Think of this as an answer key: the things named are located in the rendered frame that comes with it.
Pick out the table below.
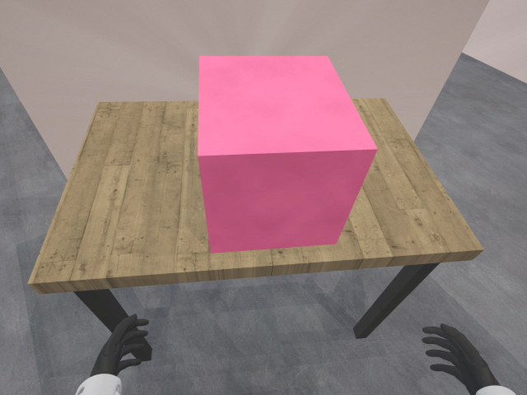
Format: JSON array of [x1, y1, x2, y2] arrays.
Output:
[[27, 98, 484, 361]]

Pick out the carton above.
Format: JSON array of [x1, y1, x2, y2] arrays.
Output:
[[198, 56, 378, 253]]

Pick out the robot left forearm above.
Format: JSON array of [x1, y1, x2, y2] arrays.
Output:
[[75, 374, 122, 395]]

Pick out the right robot hand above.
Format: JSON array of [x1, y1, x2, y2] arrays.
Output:
[[422, 323, 501, 395]]

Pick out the left robot hand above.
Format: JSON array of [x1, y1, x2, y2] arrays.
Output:
[[90, 314, 149, 377]]

